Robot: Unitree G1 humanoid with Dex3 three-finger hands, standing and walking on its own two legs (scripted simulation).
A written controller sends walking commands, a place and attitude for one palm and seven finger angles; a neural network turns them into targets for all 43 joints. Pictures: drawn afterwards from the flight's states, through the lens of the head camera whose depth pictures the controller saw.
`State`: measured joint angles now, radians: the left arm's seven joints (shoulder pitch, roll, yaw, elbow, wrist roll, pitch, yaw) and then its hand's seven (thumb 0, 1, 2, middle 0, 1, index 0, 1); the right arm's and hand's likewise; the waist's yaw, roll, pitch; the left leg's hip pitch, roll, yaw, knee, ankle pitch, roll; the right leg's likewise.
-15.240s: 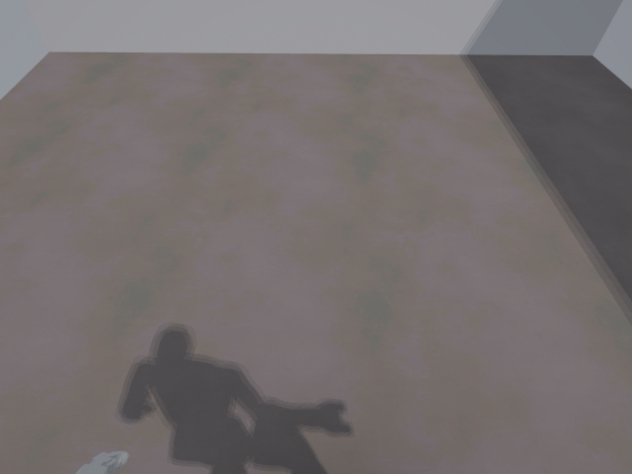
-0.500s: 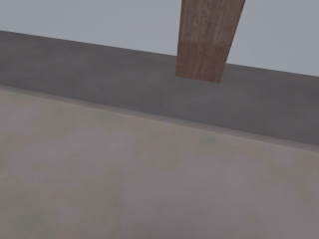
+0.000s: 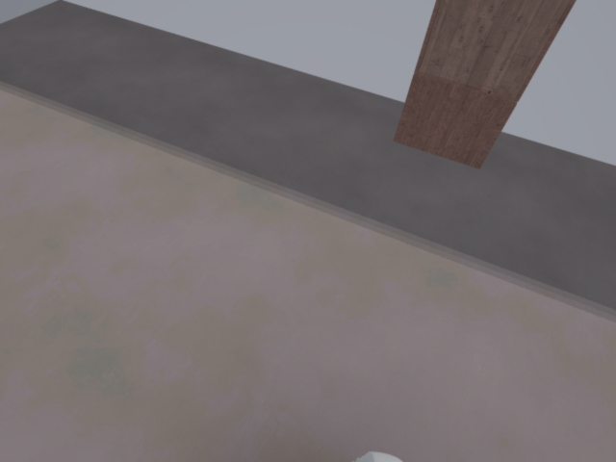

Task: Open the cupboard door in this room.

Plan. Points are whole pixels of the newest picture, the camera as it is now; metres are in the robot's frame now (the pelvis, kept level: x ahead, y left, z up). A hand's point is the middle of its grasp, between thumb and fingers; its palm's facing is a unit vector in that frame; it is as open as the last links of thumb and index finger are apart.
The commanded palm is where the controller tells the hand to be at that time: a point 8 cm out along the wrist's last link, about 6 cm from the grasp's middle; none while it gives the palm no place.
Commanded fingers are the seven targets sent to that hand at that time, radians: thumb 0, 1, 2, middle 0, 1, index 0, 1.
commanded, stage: turn or walk to find it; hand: left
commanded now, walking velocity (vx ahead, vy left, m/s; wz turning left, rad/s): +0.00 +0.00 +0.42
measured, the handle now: out of the picture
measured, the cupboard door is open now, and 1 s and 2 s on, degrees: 0 0 0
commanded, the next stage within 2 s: stand and wait in 0.08 s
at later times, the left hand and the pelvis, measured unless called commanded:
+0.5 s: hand out of the picture +0.00 +0.14 -0.16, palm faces +0.15 -0.96 -0.24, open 7.3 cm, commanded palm none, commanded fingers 0.00 0.90 0.90 -0.20 -0.30 -0.20 -0.30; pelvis -0.01 -0.04 +0.01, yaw +6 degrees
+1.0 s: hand out of the picture -0.05 +0.16 -0.17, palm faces +0.14 -0.98 -0.16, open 7.4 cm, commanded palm none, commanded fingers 0.00 0.90 0.90 -0.20 -0.30 -0.20 -0.30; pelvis -0.02 -0.01 +0.01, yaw +5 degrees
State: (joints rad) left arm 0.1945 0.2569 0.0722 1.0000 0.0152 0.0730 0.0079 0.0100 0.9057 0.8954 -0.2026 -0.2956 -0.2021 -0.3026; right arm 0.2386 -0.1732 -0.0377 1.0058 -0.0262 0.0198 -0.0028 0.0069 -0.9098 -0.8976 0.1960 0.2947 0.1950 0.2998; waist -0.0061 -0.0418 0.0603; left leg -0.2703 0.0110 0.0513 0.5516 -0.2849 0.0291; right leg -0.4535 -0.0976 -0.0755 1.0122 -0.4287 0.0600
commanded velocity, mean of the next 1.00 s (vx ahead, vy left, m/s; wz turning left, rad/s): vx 0.00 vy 0.00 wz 0.04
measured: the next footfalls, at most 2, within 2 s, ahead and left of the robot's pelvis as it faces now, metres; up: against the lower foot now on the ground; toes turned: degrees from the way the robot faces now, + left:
right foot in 0.28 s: +0.04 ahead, -0.13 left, +0.00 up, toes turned +1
left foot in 0.60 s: -0.02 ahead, +0.11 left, +0.00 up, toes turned +8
